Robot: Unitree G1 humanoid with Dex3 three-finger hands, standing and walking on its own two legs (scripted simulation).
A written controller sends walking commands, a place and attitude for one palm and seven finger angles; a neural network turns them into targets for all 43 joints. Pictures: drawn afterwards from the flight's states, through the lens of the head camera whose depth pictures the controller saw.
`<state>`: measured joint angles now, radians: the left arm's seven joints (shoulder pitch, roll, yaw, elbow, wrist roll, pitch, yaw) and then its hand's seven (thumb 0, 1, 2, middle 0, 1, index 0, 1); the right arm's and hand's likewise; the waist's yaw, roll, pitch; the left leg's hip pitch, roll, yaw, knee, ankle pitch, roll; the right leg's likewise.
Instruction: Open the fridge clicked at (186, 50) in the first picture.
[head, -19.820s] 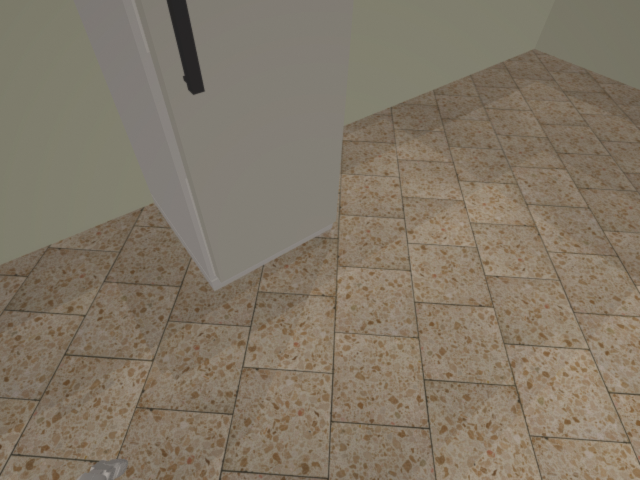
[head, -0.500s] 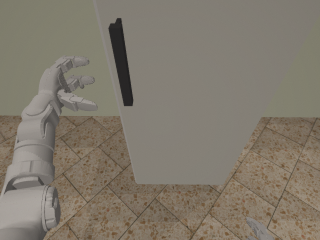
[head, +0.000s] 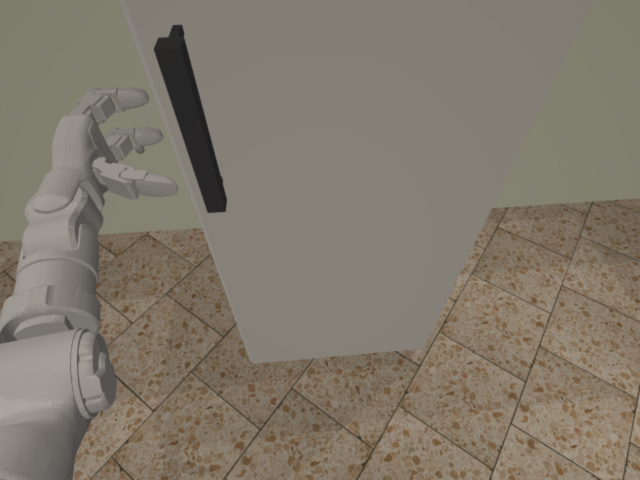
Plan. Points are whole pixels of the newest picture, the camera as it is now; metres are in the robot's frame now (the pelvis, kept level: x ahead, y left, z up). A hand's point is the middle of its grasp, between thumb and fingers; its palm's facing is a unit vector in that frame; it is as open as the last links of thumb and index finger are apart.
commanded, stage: move the hooked fingers beside the handle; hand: left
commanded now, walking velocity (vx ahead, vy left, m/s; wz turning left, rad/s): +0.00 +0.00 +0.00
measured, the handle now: (199, 129) +0.51 +0.16 +0.18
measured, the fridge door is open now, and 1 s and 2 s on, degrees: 0 0 0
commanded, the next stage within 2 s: feel for the door with the fingertips in 1.00 s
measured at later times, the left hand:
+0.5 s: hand (136, 160) +0.45 +0.22 +0.18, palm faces +0.10 -0.99 -0.01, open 14.0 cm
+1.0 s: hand (126, 160) +0.44 +0.23 +0.18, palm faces +0.09 -1.00 +0.01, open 14.0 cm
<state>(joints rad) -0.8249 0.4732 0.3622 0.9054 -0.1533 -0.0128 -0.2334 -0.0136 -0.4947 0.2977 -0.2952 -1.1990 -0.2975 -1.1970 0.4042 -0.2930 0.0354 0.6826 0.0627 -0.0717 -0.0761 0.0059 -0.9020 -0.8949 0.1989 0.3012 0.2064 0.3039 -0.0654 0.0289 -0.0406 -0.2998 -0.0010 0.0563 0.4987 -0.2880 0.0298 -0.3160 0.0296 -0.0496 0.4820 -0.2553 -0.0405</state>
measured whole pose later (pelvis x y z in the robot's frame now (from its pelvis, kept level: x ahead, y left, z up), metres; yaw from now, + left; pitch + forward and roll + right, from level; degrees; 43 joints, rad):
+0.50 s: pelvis -0.01 +0.00 +0.00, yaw +1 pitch +5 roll -1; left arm -0.89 0.46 0.32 0.98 -0.14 -0.01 -0.21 -0.01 -0.50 0.30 -0.30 -1.20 -0.30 -1.20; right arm 0.32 -0.28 0.05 0.64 0.06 -0.08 -0.08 0.00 -0.90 -0.89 0.20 0.30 0.21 0.30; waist -0.05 0.02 -0.03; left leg -0.34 -0.01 0.03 0.53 -0.28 0.03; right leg -0.34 0.02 -0.07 0.50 -0.26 -0.04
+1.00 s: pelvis +0.00 +0.01 +0.00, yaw +1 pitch +5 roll -1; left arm -0.80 0.45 0.34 0.86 -0.16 0.02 -0.22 -0.01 -0.50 0.30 -0.30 -1.20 -0.30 -1.20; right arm 0.37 -0.28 0.04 0.66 0.06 -0.06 -0.08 0.01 -0.90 -0.89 0.20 0.30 0.21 0.30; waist -0.05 0.03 -0.04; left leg -0.32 -0.01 0.05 0.53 -0.30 0.04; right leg -0.32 0.02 -0.06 0.49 -0.26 -0.03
